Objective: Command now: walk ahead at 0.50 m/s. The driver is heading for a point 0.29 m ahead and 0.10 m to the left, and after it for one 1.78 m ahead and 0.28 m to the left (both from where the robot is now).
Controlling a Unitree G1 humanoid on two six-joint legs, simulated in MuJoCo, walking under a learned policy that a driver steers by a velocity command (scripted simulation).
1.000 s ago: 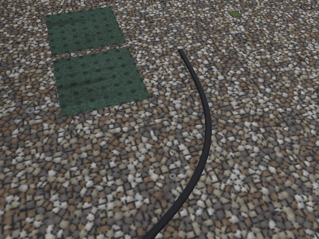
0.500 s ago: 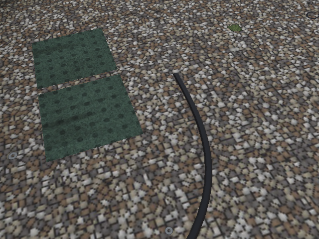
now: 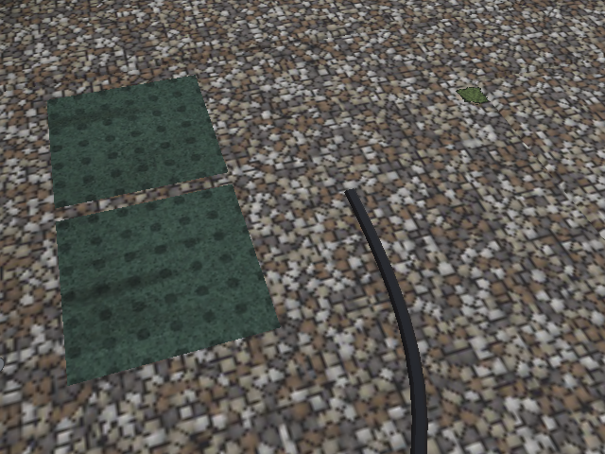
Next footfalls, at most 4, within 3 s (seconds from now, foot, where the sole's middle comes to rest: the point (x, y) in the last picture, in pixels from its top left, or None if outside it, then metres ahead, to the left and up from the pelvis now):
0.42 right None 0.39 -0.16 -0.77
0.80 left None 0.40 0.08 -0.77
2.22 right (367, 315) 0.81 -0.14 -0.77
2.76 left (274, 217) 1.12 0.11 -0.77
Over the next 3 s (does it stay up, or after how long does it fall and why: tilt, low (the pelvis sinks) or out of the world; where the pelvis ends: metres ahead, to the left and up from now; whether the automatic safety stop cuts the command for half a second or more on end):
stays up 1.08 0.02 0.01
